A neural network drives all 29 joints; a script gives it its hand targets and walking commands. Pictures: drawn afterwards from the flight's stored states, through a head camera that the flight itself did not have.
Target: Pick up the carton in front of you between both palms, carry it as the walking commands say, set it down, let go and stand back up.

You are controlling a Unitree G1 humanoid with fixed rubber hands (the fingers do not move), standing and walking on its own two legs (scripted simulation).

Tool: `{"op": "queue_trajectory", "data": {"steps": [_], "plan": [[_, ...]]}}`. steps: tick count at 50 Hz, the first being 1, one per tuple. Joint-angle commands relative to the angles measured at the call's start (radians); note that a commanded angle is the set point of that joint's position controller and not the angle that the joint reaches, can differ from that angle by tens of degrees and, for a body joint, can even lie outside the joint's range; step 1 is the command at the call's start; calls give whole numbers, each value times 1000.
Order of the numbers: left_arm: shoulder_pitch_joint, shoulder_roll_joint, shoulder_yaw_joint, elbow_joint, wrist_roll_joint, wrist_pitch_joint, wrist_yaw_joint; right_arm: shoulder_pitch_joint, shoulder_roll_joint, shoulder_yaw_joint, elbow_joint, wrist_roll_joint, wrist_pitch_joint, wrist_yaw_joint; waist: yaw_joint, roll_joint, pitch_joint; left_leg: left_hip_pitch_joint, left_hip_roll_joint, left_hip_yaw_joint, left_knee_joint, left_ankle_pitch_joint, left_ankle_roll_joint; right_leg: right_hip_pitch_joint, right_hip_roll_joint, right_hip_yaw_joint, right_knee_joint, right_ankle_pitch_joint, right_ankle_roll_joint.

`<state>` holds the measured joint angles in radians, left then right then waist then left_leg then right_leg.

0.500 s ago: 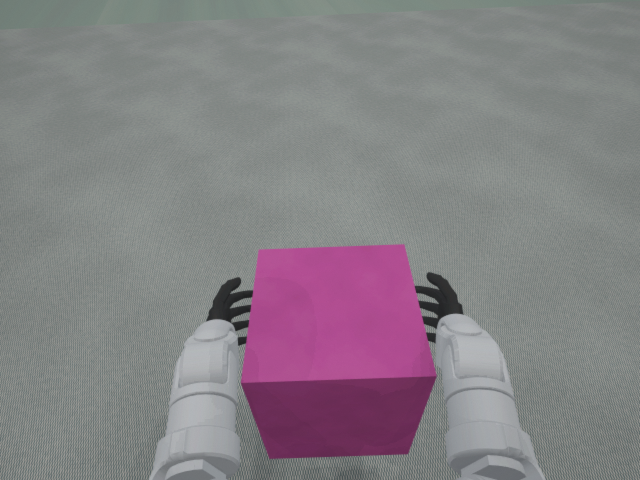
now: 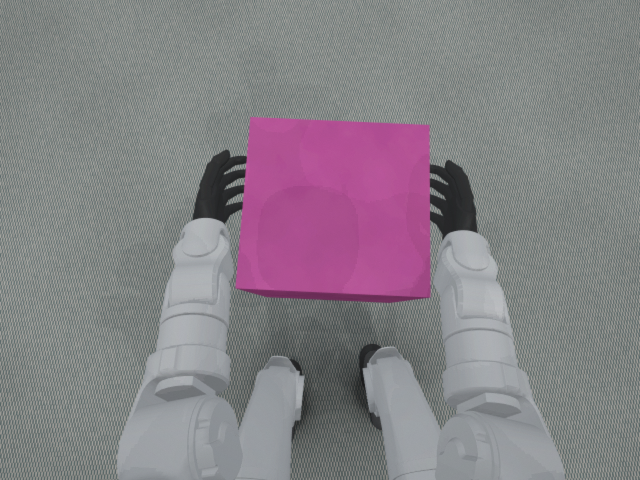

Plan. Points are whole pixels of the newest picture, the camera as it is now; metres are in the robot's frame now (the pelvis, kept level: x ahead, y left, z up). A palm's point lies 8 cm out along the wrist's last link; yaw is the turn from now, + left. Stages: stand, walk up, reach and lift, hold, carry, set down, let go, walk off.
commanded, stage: set down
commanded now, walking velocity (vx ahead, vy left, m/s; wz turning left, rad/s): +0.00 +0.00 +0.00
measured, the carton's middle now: (332, 227) +0.42 -0.01 -0.17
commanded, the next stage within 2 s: none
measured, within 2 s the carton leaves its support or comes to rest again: neither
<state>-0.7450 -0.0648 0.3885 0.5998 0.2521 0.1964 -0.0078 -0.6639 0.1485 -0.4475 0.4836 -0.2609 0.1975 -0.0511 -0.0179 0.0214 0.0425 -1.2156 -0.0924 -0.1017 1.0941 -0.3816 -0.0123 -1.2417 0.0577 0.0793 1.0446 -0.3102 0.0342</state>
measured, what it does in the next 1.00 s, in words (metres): lowers itself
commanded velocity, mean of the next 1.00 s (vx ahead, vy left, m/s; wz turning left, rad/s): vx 0.00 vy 0.00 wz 0.00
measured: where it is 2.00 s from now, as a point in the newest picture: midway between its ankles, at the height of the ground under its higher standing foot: (332, 410)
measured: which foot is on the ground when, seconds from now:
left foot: down 0.00-1.00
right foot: down 0.00-1.00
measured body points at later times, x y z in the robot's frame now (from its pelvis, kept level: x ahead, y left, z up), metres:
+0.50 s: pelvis +0.00 +0.00 -0.12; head +0.28 +0.00 +0.24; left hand +0.48 +0.14 -0.23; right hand +0.45 -0.16 -0.23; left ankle +0.06 +0.12 -0.64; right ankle +0.09 -0.13 -0.64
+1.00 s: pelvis -0.04 +0.00 -0.23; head +0.31 +0.01 +0.05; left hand +0.53 +0.13 -0.38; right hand +0.48 -0.17 -0.38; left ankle +0.06 +0.12 -0.64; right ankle +0.08 -0.13 -0.64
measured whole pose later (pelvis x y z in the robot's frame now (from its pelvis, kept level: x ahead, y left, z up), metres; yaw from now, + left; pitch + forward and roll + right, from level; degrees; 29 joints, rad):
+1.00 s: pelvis -0.04 +0.00 -0.23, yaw +0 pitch +47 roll -1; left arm -1.36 0.18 0.33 0.92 0.17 0.26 0.04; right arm -1.20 -0.01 -0.53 0.69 -0.17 0.27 -0.12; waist -0.04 0.01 0.07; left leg -2.19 -0.17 -0.07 1.95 -0.57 -0.05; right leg -2.21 0.13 0.08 1.89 -0.49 0.09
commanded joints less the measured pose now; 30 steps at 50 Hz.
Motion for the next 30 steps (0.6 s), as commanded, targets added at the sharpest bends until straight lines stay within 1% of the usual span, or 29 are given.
{"op": "queue_trajectory", "data": {"steps": [1, 4, 7, 11, 15, 18, 21, 26, 28, 30], "plan": [[-487, -952, -604, -14, -138, -6, -176, -603, 910, 700, -7, 166, -3, 216, 10, 14, -1210, 337, -67, 73, 12, 383, -20, 412, 108, -99, 118, 345, 8], [-478, -934, -562, 24, -118, 22, -187, -576, 909, 653, 57, 158, 32, 224, 24, -6, -1086, 190, -65, 79, 42, 300, -15, 307, 110, -93, 141, 277, 11], [-485, -922, -513, 79, -102, 37, -199, -565, 905, 586, 124, 133, 47, 224, 22, -17, -1009, 80, -64, 79, 73, 262, -13, 214, 107, -90, 165, 246, 11], [-515, -906, -487, 124, -108, 23, -202, -587, 884, 535, 157, 113, 30, 205, 4, -18, -1019, -16, -69, 81, 141, 295, -17, 132, 105, -87, 220, 278, 13], [-560, -872, -489, 137, -129, -5, -184, -619, 835, 507, 163, 110, -5, 172, -18, 7, -1078, -95, -73, 80, 221, 337, -28, 62, 107, -86, 297, 322, 16], [-614, -848, -501, 131, -146, -21, -166, -667, 806, 504, 150, 123, -22, 151, -27, 27, -1126, -138, -78, 84, 279, 331, -35, 14, 111, -91, 357, 315, 20], [-679, -817, -513, 122, -162, -26, -150, -732, 788, 520, 128, 149, -24, 135, -26, 31, -1180, -168, -85, 96, 331, 297, -36, -16, 115, -101, 412, 291, 28], [-795, -768, -522, 118, -184, -11, -133, -873, 763, 557, 89, 203, -8, 115, -8, 20, -1249, -210, -93, 124, 408, 211, -33, -40, 118, -122, 491, 217, 43], [-837, -746, -508, 131, -186, 2, -132, -931, 749, 557, 87, 212, 4, 112, -2, 9, -1253, -236, -93, 131, 435, 171, -30, -58, 117, -132, 519, 179, 46], [-882, -740, -501, 147, -190, 13, -132, -981, 739, 553, 89, 218, 15, 109, -3, 0, -1250, -261, -91, 138, 461, 138, -27, -74, 116, -140, 543, 149, 47]]}}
